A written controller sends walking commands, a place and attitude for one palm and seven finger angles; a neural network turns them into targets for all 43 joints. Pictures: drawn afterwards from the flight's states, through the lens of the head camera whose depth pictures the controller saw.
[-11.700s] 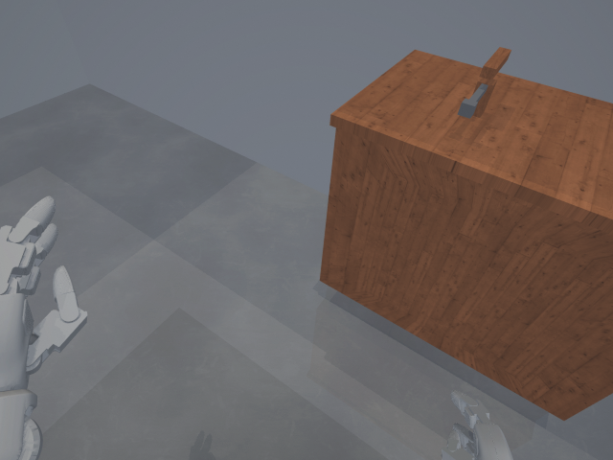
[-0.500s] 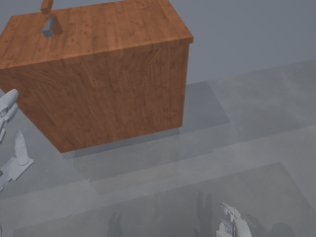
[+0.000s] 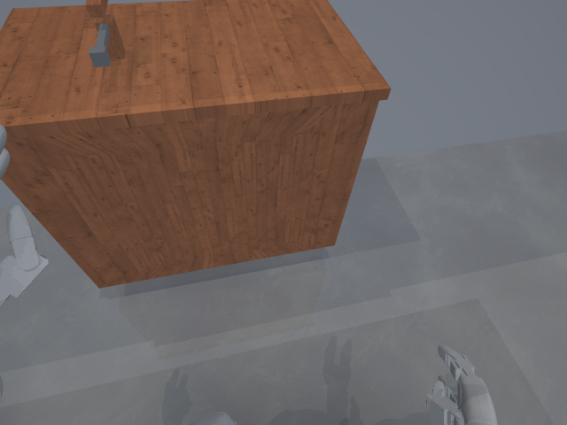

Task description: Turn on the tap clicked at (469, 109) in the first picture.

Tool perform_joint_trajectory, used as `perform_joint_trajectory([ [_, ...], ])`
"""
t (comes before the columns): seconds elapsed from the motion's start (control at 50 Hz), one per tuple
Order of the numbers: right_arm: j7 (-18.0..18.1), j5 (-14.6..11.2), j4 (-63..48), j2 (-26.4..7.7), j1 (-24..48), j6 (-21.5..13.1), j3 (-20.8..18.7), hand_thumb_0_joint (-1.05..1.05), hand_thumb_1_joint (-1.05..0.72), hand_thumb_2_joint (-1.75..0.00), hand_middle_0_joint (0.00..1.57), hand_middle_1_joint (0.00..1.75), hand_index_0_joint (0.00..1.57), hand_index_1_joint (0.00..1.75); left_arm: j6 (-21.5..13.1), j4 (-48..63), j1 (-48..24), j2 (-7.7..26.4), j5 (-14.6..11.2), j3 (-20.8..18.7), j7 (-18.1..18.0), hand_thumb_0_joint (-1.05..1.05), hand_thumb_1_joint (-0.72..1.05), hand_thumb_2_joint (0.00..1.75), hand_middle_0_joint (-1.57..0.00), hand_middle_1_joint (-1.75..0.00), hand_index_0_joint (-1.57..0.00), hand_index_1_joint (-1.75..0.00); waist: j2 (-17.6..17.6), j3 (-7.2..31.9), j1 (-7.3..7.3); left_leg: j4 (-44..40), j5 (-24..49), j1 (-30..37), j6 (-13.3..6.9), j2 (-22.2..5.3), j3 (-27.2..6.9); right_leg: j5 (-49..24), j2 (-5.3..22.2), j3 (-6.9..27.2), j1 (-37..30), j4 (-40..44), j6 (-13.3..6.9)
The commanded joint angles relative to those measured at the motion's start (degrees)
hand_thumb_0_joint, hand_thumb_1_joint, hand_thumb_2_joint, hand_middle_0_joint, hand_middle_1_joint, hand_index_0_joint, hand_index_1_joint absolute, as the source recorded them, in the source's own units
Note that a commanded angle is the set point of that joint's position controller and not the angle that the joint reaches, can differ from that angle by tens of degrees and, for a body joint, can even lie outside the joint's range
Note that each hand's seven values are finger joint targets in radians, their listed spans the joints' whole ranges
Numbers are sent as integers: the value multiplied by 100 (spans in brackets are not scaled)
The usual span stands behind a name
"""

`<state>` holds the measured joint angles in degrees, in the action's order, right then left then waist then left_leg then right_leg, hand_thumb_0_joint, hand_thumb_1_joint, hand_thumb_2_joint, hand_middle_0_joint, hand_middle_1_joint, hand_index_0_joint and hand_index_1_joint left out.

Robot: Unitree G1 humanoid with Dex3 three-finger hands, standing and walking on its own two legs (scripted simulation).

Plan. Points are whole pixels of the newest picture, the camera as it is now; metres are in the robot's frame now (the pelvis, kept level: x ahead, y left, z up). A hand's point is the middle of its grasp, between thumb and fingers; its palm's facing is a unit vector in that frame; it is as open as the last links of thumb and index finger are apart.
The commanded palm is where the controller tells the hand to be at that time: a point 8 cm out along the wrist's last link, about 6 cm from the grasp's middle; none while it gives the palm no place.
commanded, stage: take the last steps up to it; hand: left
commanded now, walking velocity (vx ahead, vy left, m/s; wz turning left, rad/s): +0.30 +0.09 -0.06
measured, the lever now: (99, 56) +0.70 +0.41 +0.11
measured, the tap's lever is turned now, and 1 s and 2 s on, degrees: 0 0 0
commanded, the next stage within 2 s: come to a stop and stand still in 1.14 s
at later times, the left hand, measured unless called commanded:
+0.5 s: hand (80, 190) +0.32 +0.26 +0.18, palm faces +0.40 -0.81 -0.43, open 7.4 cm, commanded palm +0.26 +0.30 +0.19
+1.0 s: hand (73, 115) +0.42 +0.30 +0.20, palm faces +0.32 -0.85 -0.42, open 7.4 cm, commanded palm +0.36 +0.35 +0.19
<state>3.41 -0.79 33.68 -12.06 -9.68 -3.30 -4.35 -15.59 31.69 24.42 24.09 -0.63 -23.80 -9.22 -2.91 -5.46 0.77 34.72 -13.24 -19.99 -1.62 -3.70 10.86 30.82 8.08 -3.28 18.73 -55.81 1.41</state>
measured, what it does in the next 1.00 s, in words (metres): walks ahead: right foot, then left foot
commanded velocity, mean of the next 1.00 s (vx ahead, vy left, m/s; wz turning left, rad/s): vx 0.25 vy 0.05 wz -0.05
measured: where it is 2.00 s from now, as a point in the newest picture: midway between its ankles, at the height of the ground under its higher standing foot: (256, 418)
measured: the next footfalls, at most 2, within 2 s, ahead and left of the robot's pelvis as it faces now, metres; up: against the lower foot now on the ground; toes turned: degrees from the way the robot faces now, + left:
right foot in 0.34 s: +0.14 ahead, -0.07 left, +0.00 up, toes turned -11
left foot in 0.76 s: +0.26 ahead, +0.19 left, +0.00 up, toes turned +8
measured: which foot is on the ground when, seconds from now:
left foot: down 0.00-0.36, up 0.38-0.74, down 0.76-1.00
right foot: up 0.00-0.32, down 0.34-0.76, up 0.78-1.00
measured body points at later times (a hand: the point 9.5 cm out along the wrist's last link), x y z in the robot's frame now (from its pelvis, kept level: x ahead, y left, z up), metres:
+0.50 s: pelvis +0.10 +0.02 +0.01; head +0.12 +0.00 +0.46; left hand +0.29 +0.30 +0.20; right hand +0.25 -0.22 -0.10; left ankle +0.07 +0.15 -0.64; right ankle +0.10 -0.06 -0.72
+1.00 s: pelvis +0.19 +0.08 +0.01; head +0.23 +0.09 +0.46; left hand +0.39 +0.34 +0.22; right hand +0.35 -0.11 -0.08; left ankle +0.22 +0.18 -0.72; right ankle +0.20 -0.04 -0.67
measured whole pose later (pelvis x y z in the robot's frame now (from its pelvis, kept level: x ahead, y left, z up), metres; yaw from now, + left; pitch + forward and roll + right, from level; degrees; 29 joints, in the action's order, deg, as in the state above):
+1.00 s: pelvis +0.19 +0.08 +0.01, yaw -3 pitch +0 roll +0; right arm 1.5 -0.5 34.2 -5.5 -10.3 -4.8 2.6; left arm -12.8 33.8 26.9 21.4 -1.6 -20.8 -7.8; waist -0.6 -4.3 0.6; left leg 28.9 -12.8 -16.3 -1.9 -4.1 10.4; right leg 22.4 4.1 -5.5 27.0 -53.2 1.4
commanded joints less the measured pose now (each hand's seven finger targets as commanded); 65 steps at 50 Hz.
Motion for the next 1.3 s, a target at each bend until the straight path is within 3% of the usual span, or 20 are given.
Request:
perform_joint_trajectory([
  [0.0,-47,-40,-687,-629,206,-348,-78,0,-90,-90,20,30,20,30,-266,1030,-304,819,-66,-530,-23,0,90,90,-20,-30,-20,-30,1486,1133,-144,-1636,657,1666,-1130,-1749,-2298,-86,-88,117,1964,-1787,-17],
  [0.1,-129,-4,-670,-501,282,-510,103,0,-90,-90,20,30,20,30,-211,1654,85,655,-112,-383,38,0,90,90,-20,-30,-20,-30,1486,1150,-70,-1866,917,1186,-876,-1346,-1365,-919,-167,-226,1375,-415,38],
  [0.3,63,30,-593,-532,260,-362,228,0,-90,-90,20,30,20,30,137,564,42,635,-120,-455,0,0,90,90,-20,-30,-20,-30,745,1218,-61,-746,732,786,-389,-1160,-904,-1489,-587,-598,-766,2970,-127],
  [0.32,53,16,-586,-505,226,-321,221,0,-90,-90,20,30,20,30,130,473,-15,676,-76,-464,-11,0,90,90,-20,-30,-20,-30,245,1378,-47,126,595,268,-291,-909,-671,-1771,-171,36,-1388,3209,-374],
  [0.34,28,20,-625,-411,203,-268,231,0,-90,-90,20,30,20,30,140,360,-95,785,-42,-474,-14,0,90,90,-20,-30,-20,-30,-951,1440,-63,1464,-142,-768,-62,-288,-246,-2095,845,1732,-2015,3518,-852],
  [0.36,-9,29,-718,-439,399,-296,238,0,-90,-90,20,30,20,30,129,338,-224,822,-88,-495,-24,0,90,90,-20,-30,-20,-30,-1457,1163,34,2695,-1783,-1873,173,214,-411,-2653,1787,3239,-2310,3916,-1441],
  [0.38,-94,-6,-634,-598,367,-284,140,0,-90,-90,20,30,20,30,114,481,-586,619,-139,-277,22,0,90,90,-20,-30,-20,-30,-1224,1118,-50,3421,-1570,-1999,222,76,-1078,-2218,1815,3129,-2127,4007,-1401],
  [0.44,-82,51,-501,-498,391,-154,253,0,-90,-90,20,30,20,30,-49,584,-48,693,-47,-347,-18,0,90,90,-20,-30,-20,-30,145,723,-17,3458,-863,-2143,343,-233,-1121,-3224,1370,1512,-1712,3818,-1195],
  [0.5,-42,77,-567,-491,478,-113,237,0,-90,-90,20,30,20,30,-203,1102,-174,840,-23,-396,-60,0,90,90,-20,-30,-20,-30,14,747,-69,2335,-497,-1548,328,-272,-822,-3888,1065,509,-1316,3754,-990],
  [0.6,8,69,-848,-404,350,-155,151,0,-90,-90,20,30,20,30,-145,1222,459,863,-134,-672,-147,0,90,90,-20,-30,-20,-30,-504,984,142,484,-241,-608,236,6,-129,-4072,889,336,-1572,3510,-972],
  [0.68,89,56,-858,-509,95,-174,37,0,-90,-90,20,30,20,30,-63,1065,289,629,-157,-511,-161,0,90,90,-20,-30,-20,-30,-247,1163,-60,-777,515,811,209,135,70,-3144,526,51,-1147,2707,-631],
  [0.7,117,43,-880,-581,21,-181,3,0,-90,-90,20,30,20,30,-113,1212,87,639,-144,-466,-154,0,90,90,-20,-30,-20,-30,284,1352,-140,-1026,583,1475,102,-14,-177,-2938,311,-53,-787,1866,-471],
  [0.74,96,29,-943,-758,57,-186,-44,0,-90,-90,20,30,20,30,-216,1227,-179,611,-134,-375,-149,0,90,90,-20,-30,-20,-30,2006,1472,-149,-1554,1610,2413,-846,-1934,-2992,561,-622,-221,1109,-559,-109],
  [0.76,48,26,-990,-723,168,-200,2,0,-90,-90,20,30,20,30,-217,942,-358,786,-57,-427,-142,0,90,90,-20,-30,-20,-30,1555,1139,-148,-1789,1260,1816,-1084,-2094,-3189,531,-644,115,1312,-1239,-163],
  [0.88,-67,12,-750,-580,261,-360,130,0,-90,-90,20,30,20,30,-157,1766,-127,675,-113,-314,30,0,90,90,-20,-30,-20,-30,1536,1147,-32,-1688,1163,1184,-849,-1399,-1467,-792,-261,16,1239,-612,-11],
  [1.08,45,-1,-706,-497,223,-324,270,0,-90,-90,20,30,20,30,145,707,-48,561,-137,-404,-42,0,90,90,-20,-30,-20,-30,1020,1172,-72,-1034,199,797,-304,-1199,-792,-1439,-725,-643,-619,2806,-13],
  [1.1,53,-9,-677,-494,232,-289,269,0,-90,-90,20,30,20,30,157,603,-184,577,-100,-353,-44,0,90,90,-20,-30,-20,-30,706,1110,-96,-645,-142,476,-209,-1048,-725,-1630,-530,-332,-943,3172,-110],
  [1.14,35,6,-720,-329,159,-217,320,0,-90,-90,20,30,20,30,208,425,-304,735,-57,-344,-75,0,90,90,-20,-30,-20,-30,-1051,1151,-144,1044,-1306,-746,167,-36,-198,-2479,948,1968,-1614,3714,-833],
  [1.18,-26,-39,-692,-521,336,-253,211,0,-90,-90,20,30,20,30,241,534,-588,719,-134,-258,-31,0,90,90,-20,-30,-20,-30,-1430,1065,-30,2749,-1772,-1422,274,104,-811,-2604,1461,2597,-1699,3994,-1175],
  [1.28,-4,48,-646,-389,557,-111,358,0,-90,-90,20,30,20,30,-16,1016,-9,819,-67,-430,-130,0,90,90,-20,-30,-20,-30,134,1167,-63,1968,-1013,-1086,387,9,-751,-5844,1012,585,-1950,3257,-919],
])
